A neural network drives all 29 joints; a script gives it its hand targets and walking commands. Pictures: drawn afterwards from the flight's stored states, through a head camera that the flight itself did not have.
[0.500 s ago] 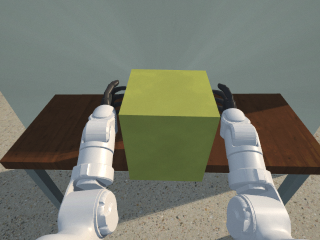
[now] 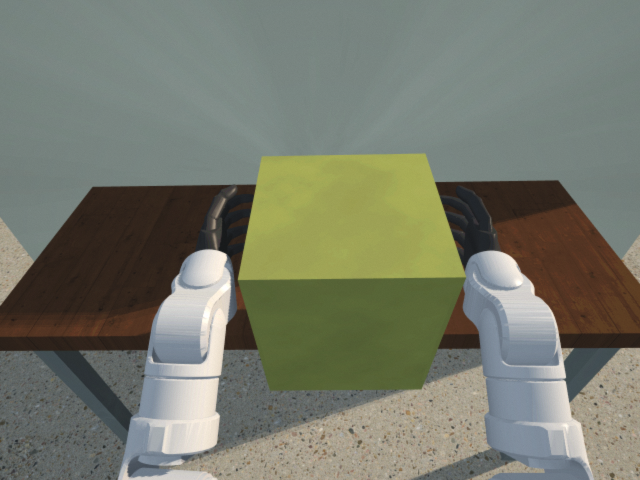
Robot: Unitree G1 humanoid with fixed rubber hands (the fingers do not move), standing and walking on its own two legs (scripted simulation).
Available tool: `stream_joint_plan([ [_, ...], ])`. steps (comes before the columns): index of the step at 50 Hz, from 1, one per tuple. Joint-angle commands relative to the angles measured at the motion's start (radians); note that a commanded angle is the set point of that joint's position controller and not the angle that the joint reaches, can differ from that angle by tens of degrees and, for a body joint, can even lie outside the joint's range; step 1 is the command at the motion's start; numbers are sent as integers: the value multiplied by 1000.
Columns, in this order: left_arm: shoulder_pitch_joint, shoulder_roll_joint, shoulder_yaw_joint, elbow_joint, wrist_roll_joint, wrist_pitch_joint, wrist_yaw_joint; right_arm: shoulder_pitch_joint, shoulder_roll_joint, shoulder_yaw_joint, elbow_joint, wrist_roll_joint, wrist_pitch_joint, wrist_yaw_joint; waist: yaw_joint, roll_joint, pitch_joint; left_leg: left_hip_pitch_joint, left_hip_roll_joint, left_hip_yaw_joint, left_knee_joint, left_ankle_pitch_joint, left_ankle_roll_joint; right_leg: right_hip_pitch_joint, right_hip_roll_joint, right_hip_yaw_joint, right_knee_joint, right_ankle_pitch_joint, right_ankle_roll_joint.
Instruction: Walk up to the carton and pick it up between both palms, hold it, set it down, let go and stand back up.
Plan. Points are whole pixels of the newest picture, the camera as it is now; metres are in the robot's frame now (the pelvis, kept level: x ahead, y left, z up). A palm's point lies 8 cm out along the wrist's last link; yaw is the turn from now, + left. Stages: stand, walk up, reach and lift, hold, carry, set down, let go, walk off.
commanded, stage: hold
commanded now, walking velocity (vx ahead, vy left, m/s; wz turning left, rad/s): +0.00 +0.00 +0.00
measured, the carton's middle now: (344, 276) +0.37 -0.02 +0.09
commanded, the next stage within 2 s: none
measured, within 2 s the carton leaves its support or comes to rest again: neither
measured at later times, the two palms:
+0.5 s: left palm (213, 263) +0.30 +0.12 +0.20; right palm (503, 268) +0.30 -0.18 +0.18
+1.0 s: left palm (217, 235) +0.37 +0.14 +0.17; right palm (468, 239) +0.36 -0.16 +0.16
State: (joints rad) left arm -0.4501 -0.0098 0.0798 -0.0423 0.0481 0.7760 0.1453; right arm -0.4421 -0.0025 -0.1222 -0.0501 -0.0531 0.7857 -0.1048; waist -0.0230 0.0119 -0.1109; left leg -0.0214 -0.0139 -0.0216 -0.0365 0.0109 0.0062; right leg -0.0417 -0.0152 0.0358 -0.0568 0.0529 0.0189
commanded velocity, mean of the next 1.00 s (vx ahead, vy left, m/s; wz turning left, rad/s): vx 0.00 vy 0.00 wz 0.00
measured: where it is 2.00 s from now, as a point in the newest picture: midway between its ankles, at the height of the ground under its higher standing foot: outside the picture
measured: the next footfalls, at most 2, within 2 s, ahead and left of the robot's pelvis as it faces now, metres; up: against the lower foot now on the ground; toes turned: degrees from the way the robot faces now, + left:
none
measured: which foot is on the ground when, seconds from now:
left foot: down 0.00-1.00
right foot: down 0.00-1.00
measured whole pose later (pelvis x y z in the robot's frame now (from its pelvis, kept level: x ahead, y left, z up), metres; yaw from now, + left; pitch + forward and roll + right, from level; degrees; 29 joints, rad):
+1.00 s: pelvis -0.01 -0.01 +0.00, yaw +0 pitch +4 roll +0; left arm -0.67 0.00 0.22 0.35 0.16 0.61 0.04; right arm -0.64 0.07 -0.25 0.28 -0.19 0.64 -0.08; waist -0.01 0.01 -0.13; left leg -0.10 -0.01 -0.03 0.05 -0.02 0.00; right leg -0.13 0.00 0.02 0.04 0.02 0.01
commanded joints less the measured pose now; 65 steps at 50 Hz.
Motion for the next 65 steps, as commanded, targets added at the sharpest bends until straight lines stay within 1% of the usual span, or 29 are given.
stream_joint_plan([
  [1,-520,-465,-397,-215,-151,-3,-112,-529,350,398,-226,138,-24,137,6,37,-359,155,-6,20,155,393,-93,120,71,-39,103,194,-11],
  [4,-532,-448,-360,-182,-129,18,-124,-560,350,374,-204,129,-6,154,13,25,-304,93,-7,29,138,248,-79,86,67,-42,108,94,-7],
  [5,-542,-438,-344,-164,-125,20,-129,-570,346,365,-187,119,-2,159,7,3,-293,78,-8,31,130,177,-71,75,64,-51,112,54,-1],
  [6,-547,-442,-327,-130,-116,24,-137,-588,343,358,-175,113,-3,162,15,3,-287,56,-10,35,125,120,-65,64,60,-53,117,14,1],
  [8,-578,-430,-291,-81,-104,14,-151,-625,352,342,-135,97,-8,170,22,-42,-274,17,-13,41,114,-8,-41,51,59,-59,132,-69,12],
  [9,-604,-420,-266,-59,-92,6,-159,-645,362,337,-113,93,-13,176,28,-46,-279,12,-15,49,117,-57,-32,33,55,-62,137,-116,16],
  [10,-626,-415,-252,-33,-83,-5,-169,-666,379,336,-81,89,-18,183,29,-62,-281,-5,-22,51,125,-101,-22,19,52,-56,143,-149,20],
  [14,-734,-431,-197,88,-48,-44,-212,-780,444,317,19,69,-54,197,42,-64,-303,-67,-36,63,138,-215,-2,3,40,-31,149,-295,27],
  [17,-828,-440,-182,146,-40,-89,-247,-828,494,292,112,47,-88,204,40,-63,-311,-100,-44,68,158,-271,9,-36,42,-30,169,-368,22],
  [22,-900,-501,-161,237,-33,-139,-279,-922,546,266,169,32,-132,203,49,-1,-362,-159,-38,51,159,-272,9,25,49,-28,202,-305,16],
  [25,-921,-485,-117,302,-16,-157,-294,-938,528,220,226,-2,-148,206,39,-32,-351,-143,-43,57,167,-274,5,-8,50,-38,198,-323,16],
  [27,-936,-462,-79,334,9,-169,-300,-936,522,184,277,-22,-153,207,36,-30,-347,-130,-46,50,167,-295,10,-31,52,-42,188,-361,10],
  [29,-923,-466,-53,394,28,-178,-307,-924,517,148,325,-44,-162,209,29,-5,-304,-154,-47,54,161,-311,8,-33,55,-47,185,-366,7],
  [31,-922,-460,-25,427,35,-191,-309,-925,522,130,345,-61,-173,210,31,-53,-268,-156,-45,45,163,-257,14,-21,55,-48,181,-322,9],
  [32,-920,-464,-29,439,30,-200,-309,-929,514,129,343,-66,-181,209,19,-61,-274,-139,-45,45,168,-225,13,-25,57,-53,184,-277,4],
  [33,-911,-468,-21,449,35,-203,-309,-933,510,128,332,-65,-188,206,24,-45,-286,-125,-44,38,166,-208,10,-13,56,-51,184,-262,5],
  [35,-932,-457,-22,432,32,-216,-309,-928,507,122,342,-68,-195,202,8,-32,-322,-97,-42,31,158,-215,4,4,55,-56,174,-254,-1],
  [37,-942,-459,-23,429,42,-223,-308,-935,513,118,345,-66,-203,201,15,-11,-334,-81,-41,33,148,-215,5,2,55,-47,163,-262,1],
  [38,-942,-471,-32,414,35,-228,-307,-936,531,128,342,-58,-207,203,19,-21,-322,-91,-44,35,150,-196,8,12,53,-46,160,-236,-1],
  [39,-942,-478,-51,392,29,-234,-305,-934,545,143,327,-45,-215,204,20,-8,-326,-87,-43,28,145,-160,9,24,50,-37,165,-190,1],
  [40,-931,-492,-65,376,24,-239,-299,-933,552,160,306,-40,-223,202,22,-23,-343,-84,-38,21,145,-106,10,39,52,-37,175,-137,6],
  [46,-839,-511,-182,249,-25,-244,-260,-854,545,261,177,2,-230,171,11,-28,-470,35,-29,4,143,176,-12,164,48,-22,180,177,16],
  [48,-788,-514,-230,194,-44,-237,-238,-810,523,300,113,24,-228,157,9,0,-493,86,-24,0,141,306,-27,185,46,-16,173,291,20],
  [51,-744,-510,-303,54,-84,-221,-210,-730,506,345,23,51,-210,139,2,32,-554,174,-20,-1,151,489,-48,220,52,-13,159,402,16],
  [54,-678,-499,-355,-41,-115,-188,-176,-676,474,377,-71,91,-182,126,-2,41,-536,214,-9,-8,163,622,-68,216,58,-17,142,448,9],
  [56,-633,-474,-376,-110,-132,-164,-151,-615,428,386,-108,105,-155,119,-11,57,-518,244,-3,-7,170,645,-82,211,57,-23,121,436,2],
  [60,-552,-447,-391,-176,-145,-99,-117,-547,356,382,-194,124,-101,109,-12,62,-443,234,0,0,178,642,-97,178,63,-30,102,391,-7],
  [62,-515,-437,-389,-194,-155,-70,-105,-537,333,384,-233,131,-75,111,-13,28,-430,226,1,2,181,637,-97,181,67,-37,109,383,-4],
  [65,-490,-427,-390,-237,-166,-32,-98,-516,304,384,-266,137,-40,121,-19,-7,-423,206,-1,0,176,559,-95,171,62,-41,117,352,-4],
])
